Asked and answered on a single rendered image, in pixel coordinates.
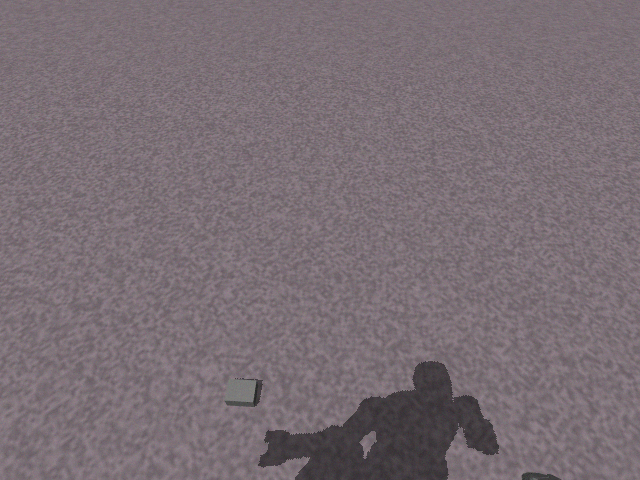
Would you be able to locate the small box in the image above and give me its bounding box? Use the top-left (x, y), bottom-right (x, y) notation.
top-left (224, 379), bottom-right (258, 407)

